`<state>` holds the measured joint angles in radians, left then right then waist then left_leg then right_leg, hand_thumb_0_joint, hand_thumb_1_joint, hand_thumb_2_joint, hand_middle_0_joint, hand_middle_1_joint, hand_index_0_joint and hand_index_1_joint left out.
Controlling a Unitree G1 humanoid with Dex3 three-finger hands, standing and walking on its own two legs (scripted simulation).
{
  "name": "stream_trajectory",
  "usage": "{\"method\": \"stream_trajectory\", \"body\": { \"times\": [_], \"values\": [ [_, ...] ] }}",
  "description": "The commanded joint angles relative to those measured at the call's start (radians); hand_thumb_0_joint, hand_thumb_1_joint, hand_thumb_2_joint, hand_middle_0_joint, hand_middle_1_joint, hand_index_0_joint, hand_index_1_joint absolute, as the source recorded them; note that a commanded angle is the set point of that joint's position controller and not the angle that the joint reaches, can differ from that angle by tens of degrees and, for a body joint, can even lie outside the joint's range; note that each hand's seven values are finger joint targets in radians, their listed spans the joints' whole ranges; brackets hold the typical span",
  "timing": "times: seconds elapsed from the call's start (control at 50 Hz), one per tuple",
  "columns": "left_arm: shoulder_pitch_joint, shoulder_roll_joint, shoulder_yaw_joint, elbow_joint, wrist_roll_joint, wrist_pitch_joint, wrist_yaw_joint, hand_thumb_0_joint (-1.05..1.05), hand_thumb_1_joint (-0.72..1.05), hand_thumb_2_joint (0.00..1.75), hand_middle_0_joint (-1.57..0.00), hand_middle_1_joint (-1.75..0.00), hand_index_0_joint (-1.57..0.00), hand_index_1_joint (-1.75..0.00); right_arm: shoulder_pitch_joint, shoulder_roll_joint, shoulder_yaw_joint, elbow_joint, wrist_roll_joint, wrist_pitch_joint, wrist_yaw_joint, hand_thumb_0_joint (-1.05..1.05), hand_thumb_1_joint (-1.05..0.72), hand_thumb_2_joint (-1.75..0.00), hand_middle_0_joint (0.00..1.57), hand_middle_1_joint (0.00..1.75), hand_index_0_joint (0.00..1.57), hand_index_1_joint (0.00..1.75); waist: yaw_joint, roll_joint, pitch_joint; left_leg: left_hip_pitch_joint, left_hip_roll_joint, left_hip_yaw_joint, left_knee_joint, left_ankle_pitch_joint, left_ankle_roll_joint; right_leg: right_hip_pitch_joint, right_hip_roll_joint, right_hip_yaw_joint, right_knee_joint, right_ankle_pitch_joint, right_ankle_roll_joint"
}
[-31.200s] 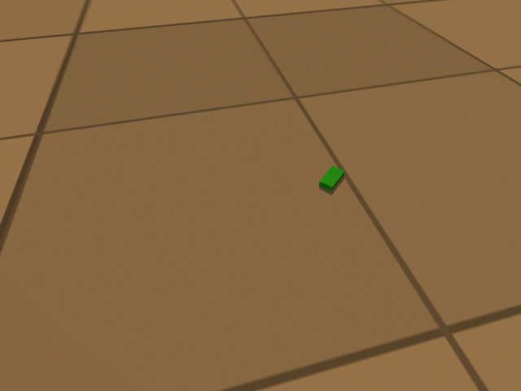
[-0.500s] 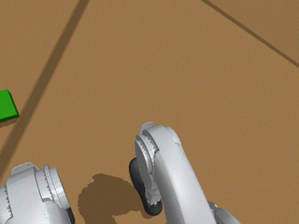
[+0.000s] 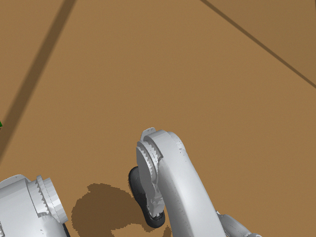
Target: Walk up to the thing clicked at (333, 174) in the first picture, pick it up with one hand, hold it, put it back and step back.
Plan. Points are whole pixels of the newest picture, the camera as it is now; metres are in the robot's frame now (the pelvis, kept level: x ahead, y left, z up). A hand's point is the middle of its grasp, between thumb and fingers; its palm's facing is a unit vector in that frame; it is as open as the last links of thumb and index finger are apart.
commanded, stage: rest palm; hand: left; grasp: from above
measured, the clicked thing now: out of the picture +0.45 +0.31 -0.28
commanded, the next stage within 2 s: close in 0.42 s
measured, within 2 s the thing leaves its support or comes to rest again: neither
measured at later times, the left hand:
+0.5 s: hand out of the picture +0.44 +0.29 -0.26, palm faces -0.44 -0.16 -0.89, open 14.0 cm
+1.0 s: hand out of the picture +0.44 +0.30 -0.26, palm faces -0.46 -0.17 -0.87, open 12.6 cm
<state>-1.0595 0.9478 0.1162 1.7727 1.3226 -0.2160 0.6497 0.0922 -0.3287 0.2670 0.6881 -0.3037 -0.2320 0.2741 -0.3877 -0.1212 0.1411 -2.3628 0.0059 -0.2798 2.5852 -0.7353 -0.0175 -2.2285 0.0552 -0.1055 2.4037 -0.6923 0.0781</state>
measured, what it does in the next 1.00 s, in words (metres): stands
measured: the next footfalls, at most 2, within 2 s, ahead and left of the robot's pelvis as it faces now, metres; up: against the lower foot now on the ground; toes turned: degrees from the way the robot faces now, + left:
none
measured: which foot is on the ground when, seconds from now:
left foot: down 0.00-1.00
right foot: down 0.00-1.00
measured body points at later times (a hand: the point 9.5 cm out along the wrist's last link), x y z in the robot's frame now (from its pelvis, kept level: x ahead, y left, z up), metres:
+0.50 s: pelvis +0.00 +0.00 +0.00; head +0.27 +0.14 +0.33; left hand +0.46 +0.30 -0.21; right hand +0.05 -0.25 -0.05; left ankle +0.06 +0.13 -0.26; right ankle +0.11 -0.14 -0.26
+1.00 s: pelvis -0.01 +0.00 +0.01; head +0.27 +0.14 +0.33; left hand +0.46 +0.31 -0.21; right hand +0.04 -0.24 -0.04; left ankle +0.06 +0.13 -0.26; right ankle +0.11 -0.14 -0.26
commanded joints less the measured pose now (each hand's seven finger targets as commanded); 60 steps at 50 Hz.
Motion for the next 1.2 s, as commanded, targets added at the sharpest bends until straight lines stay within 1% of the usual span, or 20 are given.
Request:
{"method": "stream_trajectory", "body": {
  "times": [0.0,0.24,0.3,0.38,0.46,0.5,0.54,0.56,0.58,0.6,0.62,0.66,0.7,0.76,0.8,0.88,0.96,1.08,1.16,1.18],
  "values": [
    [-0.272,0.202,0.007,-0.086,-0.013,-0.003,0.043,0.0,-0.51,0.97,-0.07,-0.99,-0.07,-0.99,0.182,-0.337,-0.09,0.022,0.008,-0.008,-0.002,0.0,-0.9,-0.9,0.2,0.3,0.2,0.3,-0.061,0.523,-0.598,0.518,0.031,0.126,-0.278,0.238,0.012,0.296,0.028,-0.177,-0.179,0.29,-0.085],
    [-0.287,0.192,-0.05,-0.075,-0.032,-0.005,0.048,0.0,-0.5,0.94,-0.07,-1.01,-0.08,-1.01,0.142,-0.346,-0.063,0.006,0.005,-0.034,0.008,0.0,-0.9,-0.9,0.2,0.3,0.2,0.3,-0.079,0.508,-0.573,0.501,0.037,0.113,-0.275,0.201,0.012,0.328,0.032,-0.173,-0.202,0.277,-0.078],
    [-0.277,0.218,-0.029,-0.082,-0.038,-0.006,0.06,0.0,-0.51,0.95,-0.08,-0.99,-0.08,-0.99,0.172,-0.354,-0.059,0.009,0.009,-0.034,0.008,0.0,-0.9,-0.9,0.2,0.3,0.2,0.3,-0.075,0.517,-0.596,0.519,0.039,0.114,-0.281,0.237,0.011,0.355,0.038,-0.177,-0.208,0.306,-0.08],
    [-0.266,0.197,-0.045,-0.075,-0.038,0.0,0.074,0.0,-0.51,0.95,-0.07,-1.0,-0.07,-0.99,0.156,-0.351,-0.047,0.004,0.009,-0.043,0.014,0.0,-0.9,-0.9,0.2,0.3,0.2,0.3,-0.08,0.533,-0.59,0.546,0.045,0.099,-0.275,0.276,0.003,0.351,0.033,-0.188,-0.182,0.341,-0.079],
    [-0.255,0.233,-0.028,-0.06,-0.043,0.01,0.088,0.0,-0.51,0.95,-0.08,-0.99,-0.08,-0.99,0.155,-0.362,-0.041,-0.004,0.006,-0.047,0.018,0.0,-0.9,-0.9,0.2,0.3,0.2,0.3,-0.086,0.541,-0.581,0.542,0.046,0.11,-0.275,0.276,0.007,0.377,0.042,-0.184,-0.203,0.349,-0.079],
    [-0.256,0.245,-0.021,-0.07,-0.042,0.019,0.095,0.0,-0.51,0.95,-0.08,-0.98,-0.08,-0.98,0.137,-0.364,-0.042,0.004,0.01,-0.049,0.017,0.0,-0.9,-0.9,0.2,0.3,0.2,0.3,-0.073,0.539,-0.568,0.529,0.046,0.103,-0.285,0.262,0.002,0.36,0.035,-0.183,-0.198,0.329,-0.081],
    [-0.254,0.245,-0.015,-0.073,-0.047,0.023,0.096,0.0,-0.4,0.89,-0.13,-0.97,-0.15,-0.96,0.142,-0.369,-0.049,0.001,0.005,-0.05,0.02,0.0,-0.89,-0.9,0.2,0.3,0.2,0.3,-0.08,0.547,-0.562,0.523,0.048,0.104,-0.292,0.246,0.003,0.364,0.04,-0.184,-0.208,0.315,-0.082],
    [-0.249,0.226,-0.033,-0.068,-0.047,0.033,0.092,0.0,-0.38,0.88,-0.16,-0.96,-0.17,-0.95,0.129,-0.377,-0.057,-0.009,0.009,-0.051,0.02,0.0,-0.89,-0.9,0.2,0.3,0.2,0.3,-0.079,0.532,-0.552,0.522,0.048,0.105,-0.29,0.229,0.003,0.354,0.04,-0.18,-0.205,0.307,-0.082],
    [-0.253,0.242,-0.016,-0.074,-0.054,0.035,0.093,0.0,-0.36,0.86,-0.16,-0.95,-0.18,-0.94,0.146,-0.371,-0.051,-0.005,0.01,-0.05,0.019,0.0,-0.89,-0.9,0.2,0.3,0.2,0.3,-0.084,0.533,-0.573,0.522,0.048,0.106,-0.291,0.234,0.005,0.371,0.043,-0.181,-0.214,0.31,-0.082],
    [-0.301,0.227,-0.042,-0.11,-0.057,0.034,0.091,0.0,-0.36,0.85,-0.17,-0.95,-0.18,-0.93,0.142,-0.378,-0.057,-0.003,0.011,-0.052,0.019,0.0,-0.89,-0.9,0.2,0.3,0.2,0.3,-0.084,0.564,-0.571,0.53,0.048,0.106,-0.297,0.234,0.003,0.359,0.039,-0.177,-0.21,0.312,-0.084],
    [-0.264,0.247,-0.011,-0.056,-0.064,0.042,0.088,0.0,-0.36,0.84,-0.16,-0.95,-0.18,-0.93,0.15,-0.38,-0.057,-0.009,0.011,-0.053,0.019,0.0,-0.9,-0.9,0.2,0.3,0.2,0.3,-0.091,0.524,-0.571,0.526,0.049,0.102,-0.293,0.228,0.006,0.372,0.037,-0.181,-0.214,0.313,-0.081],
    [-0.263,0.246,-0.003,-0.06,-0.066,0.046,0.075,0.0,-0.33,0.82,-0.17,-0.95,-0.19,-0.93,0.169,-0.375,-0.05,-0.009,0.013,-0.055,0.024,0.0,-0.89,-0.9,0.2,0.3,0.2,0.3,-0.093,0.519,-0.568,0.517,0.047,0.101,-0.286,0.242,0.009,0.363,0.034,-0.184,-0.21,0.317,-0.078],
    [-0.256,0.23,-0.02,-0.046,-0.081,0.045,0.054,0.0,-0.3,0.81,-0.2,-0.91,-0.22,-0.9,0.159,-0.368,-0.044,-0.009,0.015,-0.058,0.024,0.0,-0.89,-0.9,0.2,0.3,0.2,0.3,-0.1,0.496,-0.538,0.493,0.046,0.104,-0.277,0.216,0.013,0.359,0.031,-0.18,-0.217,0.298,-0.074],
    [-0.26,0.262,-0.007,-0.068,-0.091,0.039,0.036,0.0,-0.29,0.79,-0.22,-0.9,-0.24,-0.88,0.174,-0.376,-0.049,-0.01,0.023,-0.05,0.013,0.0,-0.9,-0.9,0.2,0.3,0.2,0.3,-0.089,0.49,-0.571,0.5,0.045,0.103,-0.29,0.226,0.015,0.385,0.037,-0.174,-0.235,0.304,-0.076],
    [-0.256,0.224,-0.025,-0.069,-0.095,0.029,0.018,0.0,-0.25,0.75,-0.24,-0.89,-0.26,-0.87,0.185,-0.37,-0.046,-0.006,0.017,-0.049,0.015,0.0,-0.9,-0.9,0.2,0.3,0.2,0.3,-0.093,0.525,-0.567,0.527,0.046,0.096,-0.298,0.25,0.008,0.377,0.033,-0.184,-0.216,0.315,-0.08],
    [-0.282,0.235,-0.051,-0.12,-0.092,0.003,0.004,0.0,-0.22,0.74,-0.25,-0.9,-0.28,-0.87,0.162,-0.372,-0.044,-0.016,0.029,-0.035,0.002,0.0,-0.89,-0.9,0.2,0.3,0.2,0.3,-0.084,0.534,-0.579,0.533,0.05,0.085,-0.31,0.23,0.004,0.374,0.036,-0.188,-0.218,0.299,-0.085],
    [-0.25,0.19,-0.081,-0.072,-0.08,-0.017,0.013,0.0,-0.18,0.71,-0.28,-0.88,-0.31,-0.84,0.159,-0.358,-0.033,-0.016,0.016,-0.024,0.001,0.0,-0.89,-0.9,0.2,0.3,0.2,0.3,-0.097,0.515,-0.549,0.519,0.051,0.085,-0.308,0.221,0.003,0.367,0.041,-0.198,-0.222,0.298,-0.083],
    [-0.239,0.213,-0.062,-0.07,-0.041,-0.026,0.061,0.0,-0.1,0.66,-0.33,-0.83,-0.37,-0.79,0.161,-0.358,-0.025,-0.019,0.009,-0.021,0.003,0.0,-0.89,-0.9,0.2,0.3,0.2,0.3,-0.081,0.538,-0.539,0.547,0.051,0.08,-0.323,0.258,-0.004,0.348,0.042,-0.2,-0.212,0.323,-0.084],
    [-0.228,0.226,-0.059,-0.07,-0.034,-0.009,0.094,0.0,-0.04,0.62,-0.38,-0.79,-0.42,-0.75,0.134,-0.366,-0.025,-0.036,0.004,-0.028,0.001,0.0,-0.89,-0.9,0.2,0.3,0.2,0.3,-0.092,0.51,-0.513,0.517,0.049,0.098,-0.315,0.203,0.002,0.358,0.044,-0.19,-0.236,0.291,-0.081],
    [-0.255,0.249,-0.045,-0.102,-0.037,-0.006,0.106,0.0,-0.02,0.64,-0.4,-0.79,-0.44,-0.75,0.128,-0.371,-0.035,-0.019,0.002,-0.029,-0.001,0.0,-0.89,-0.9,0.2,0.3,0.2,0.3,-0.079,0.527,-0.527,0.522,0.052,0.095,-0.32,0.2,0.0,0.351,0.043,-0.187,-0.237,0.28,-0.083]
  ]
}}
